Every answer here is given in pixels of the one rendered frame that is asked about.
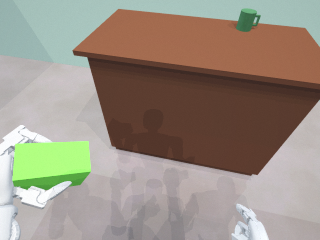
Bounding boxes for sponge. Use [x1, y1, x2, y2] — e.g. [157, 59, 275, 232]
[12, 141, 91, 190]

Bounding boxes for robot right hand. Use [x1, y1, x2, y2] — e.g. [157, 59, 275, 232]
[231, 204, 269, 240]

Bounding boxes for robot left forearm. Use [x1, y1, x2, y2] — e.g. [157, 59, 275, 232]
[0, 204, 21, 240]

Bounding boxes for robot left hand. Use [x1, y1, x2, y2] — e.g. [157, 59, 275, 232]
[0, 125, 72, 210]

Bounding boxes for table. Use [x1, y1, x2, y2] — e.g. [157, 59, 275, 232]
[72, 9, 320, 176]

